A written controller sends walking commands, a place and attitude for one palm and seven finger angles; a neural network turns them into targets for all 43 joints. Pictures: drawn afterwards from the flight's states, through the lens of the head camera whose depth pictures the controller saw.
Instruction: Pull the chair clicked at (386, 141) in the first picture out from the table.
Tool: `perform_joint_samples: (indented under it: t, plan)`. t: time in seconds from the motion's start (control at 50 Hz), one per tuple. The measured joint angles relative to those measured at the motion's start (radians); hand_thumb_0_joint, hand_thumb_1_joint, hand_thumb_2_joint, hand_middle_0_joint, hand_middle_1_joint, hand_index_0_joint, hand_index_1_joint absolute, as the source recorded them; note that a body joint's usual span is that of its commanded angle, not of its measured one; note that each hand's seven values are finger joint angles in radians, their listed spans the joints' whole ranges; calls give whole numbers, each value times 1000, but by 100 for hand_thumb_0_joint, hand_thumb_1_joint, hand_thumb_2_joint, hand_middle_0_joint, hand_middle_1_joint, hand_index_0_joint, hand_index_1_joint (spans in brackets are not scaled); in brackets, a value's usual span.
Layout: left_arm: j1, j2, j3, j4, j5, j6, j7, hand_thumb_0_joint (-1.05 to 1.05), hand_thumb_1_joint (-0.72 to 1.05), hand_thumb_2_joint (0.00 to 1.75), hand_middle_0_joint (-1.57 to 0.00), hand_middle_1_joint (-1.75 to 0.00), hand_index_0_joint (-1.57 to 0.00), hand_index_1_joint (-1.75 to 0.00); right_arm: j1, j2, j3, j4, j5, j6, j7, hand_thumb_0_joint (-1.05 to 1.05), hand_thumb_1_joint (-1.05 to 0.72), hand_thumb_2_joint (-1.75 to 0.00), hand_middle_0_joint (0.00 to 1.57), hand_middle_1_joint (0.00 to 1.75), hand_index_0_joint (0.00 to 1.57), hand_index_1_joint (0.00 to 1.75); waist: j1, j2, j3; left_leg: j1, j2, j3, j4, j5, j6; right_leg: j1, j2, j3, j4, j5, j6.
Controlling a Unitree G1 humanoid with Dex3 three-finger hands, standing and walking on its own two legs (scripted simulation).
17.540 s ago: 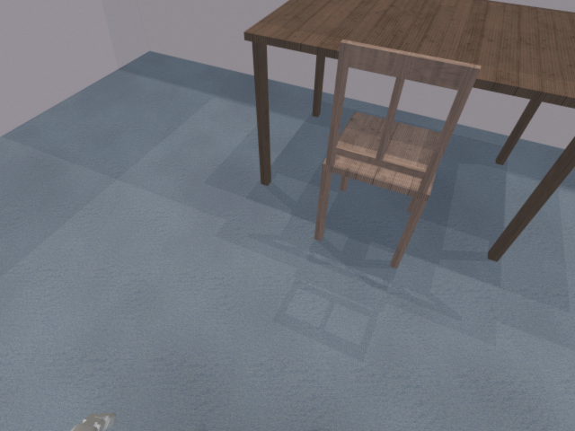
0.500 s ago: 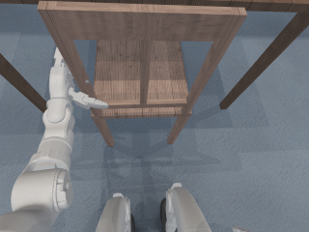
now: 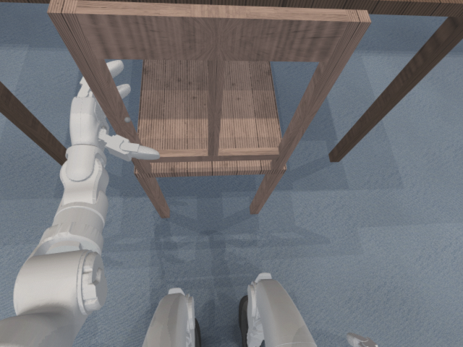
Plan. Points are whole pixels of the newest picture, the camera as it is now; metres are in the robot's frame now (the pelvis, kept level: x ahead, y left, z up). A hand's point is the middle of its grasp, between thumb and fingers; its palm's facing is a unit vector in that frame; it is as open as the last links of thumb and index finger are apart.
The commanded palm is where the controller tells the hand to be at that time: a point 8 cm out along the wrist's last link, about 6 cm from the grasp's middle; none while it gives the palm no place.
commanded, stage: hook a spindle and tug to test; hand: left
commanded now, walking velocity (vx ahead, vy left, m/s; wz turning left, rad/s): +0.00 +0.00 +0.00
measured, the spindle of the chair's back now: (214, 116) +0.50 +0.00 +0.01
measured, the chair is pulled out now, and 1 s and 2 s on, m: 0.00 0.02 0.03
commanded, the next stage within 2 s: open the thumb and straighten the fingers in 1.12 s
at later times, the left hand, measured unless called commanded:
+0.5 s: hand (129, 119) +0.49 +0.15 +0.03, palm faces -0.01 -1.00 -0.04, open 5.5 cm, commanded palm +0.45 +0.19 +0.03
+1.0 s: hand (128, 133) +0.46 +0.14 +0.03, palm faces +0.01 -1.00 -0.01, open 5.4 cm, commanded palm +0.42 +0.19 +0.03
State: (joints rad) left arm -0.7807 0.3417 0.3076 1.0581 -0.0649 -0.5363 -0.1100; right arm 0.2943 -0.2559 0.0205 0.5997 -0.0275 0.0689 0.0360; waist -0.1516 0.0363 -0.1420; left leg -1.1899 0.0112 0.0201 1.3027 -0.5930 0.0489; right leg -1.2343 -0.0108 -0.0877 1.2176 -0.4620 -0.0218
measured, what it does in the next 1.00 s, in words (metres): stands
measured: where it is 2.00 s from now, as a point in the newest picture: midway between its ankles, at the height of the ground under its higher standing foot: outside the picture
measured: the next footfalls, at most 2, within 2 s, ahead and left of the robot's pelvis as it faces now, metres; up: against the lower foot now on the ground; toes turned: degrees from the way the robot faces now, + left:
none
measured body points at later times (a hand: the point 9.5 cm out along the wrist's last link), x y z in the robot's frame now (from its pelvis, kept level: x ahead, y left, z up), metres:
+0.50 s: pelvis +0.00 +0.00 +0.00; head +0.16 +0.02 +0.42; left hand +0.48 +0.20 +0.03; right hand +0.05 -0.26 -0.12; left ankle +0.00 +0.09 -0.62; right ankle +0.05 -0.11 -0.62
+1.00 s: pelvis +0.01 +0.01 +0.01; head +0.15 +0.02 +0.43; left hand +0.45 +0.20 +0.03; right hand +0.08 -0.25 -0.11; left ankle +0.00 +0.09 -0.62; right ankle +0.05 -0.11 -0.62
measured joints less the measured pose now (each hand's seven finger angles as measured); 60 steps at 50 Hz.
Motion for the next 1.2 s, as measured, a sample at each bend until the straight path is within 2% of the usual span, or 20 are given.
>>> perform_joint_samples:
  t: [0.12, 0.26, 0.36, 0.5, 0.56, 0.72, 1.2]
  plan:
    - [-7, -1, 3, 1, -2, 6, -5, -2, -33, 38, -35, -98, -35, -98, -3, -3, 0, 3, -1, -2, -1, 0, -91, -90, 20, 30, 21, 30, -1, 0, 0, -5, -1, -1, 2, 0, 1, -3, -1, -1, 1, 0, 1]
    - [4, -11, -11, -14, -6, 8, -1, -1, -1, 52, -45, -129, -45, -129, 1, -1, -4, 3, 0, -2, 2, 0, -91, -90, 20, 30, 21, 30, 2, 3, 0, 0, -1, 1, 0, 0, 2, 1, -1, 2, -1, 1, 3]
    - [-7, -12, -2, 5, 3, 8, 9, -1, 26, 63, -48, -139, -48, -139, 1, 0, 1, 5, -1, -4, 2, 0, -91, -90, 20, 30, 21, 30, 0, 2, -2, -1, -3, 2, 1, 0, 4, -1, -2, 3, 0, 1, 4]
    - [8, -11, -8, -19, -1, 2, 1, 0, 62, 79, -50, -144, -49, -144, 5, 3, -2, 3, -2, -4, 4, 0, -91, -90, 20, 30, 21, 30, 0, 3, -2, 2, -1, 5, 1, -1, 5, 2, 1, 6, -1, 2, 5]
    - [19, -26, 2, -29, -18, 13, 2, 2, 63, 80, -50, -144, -50, -144, 7, 4, -1, 2, 1, 1, 6, 0, -91, -90, 20, 30, 21, 30, 2, 2, -5, 10, 0, 8, -5, 0, 6, 8, 2, 9, -7, 4, 7]
    - [83, -46, -6, -98, -18, 23, 20, 2, 63, 80, -50, -145, -50, -145, 12, 7, -6, -15, 4, 1, 13, 0, -91, -90, 20, 30, 21, 30, 2, -1, -12, 30, 3, 16, -16, -3, 7, 22, 6, 18, -15, 4, 9]
    - [254, -111, -80, -267, -44, 26, 33, 2, 65, 75, -50, -145, -50, -145, -30, 11, -16, -17, 16, -33, 3, 0, -91, -90, 20, 30, 21, 30, 46, -9, -19, 78, -5, 12, -36, -6, 3, 70, 0, 15, -24, -10, 7]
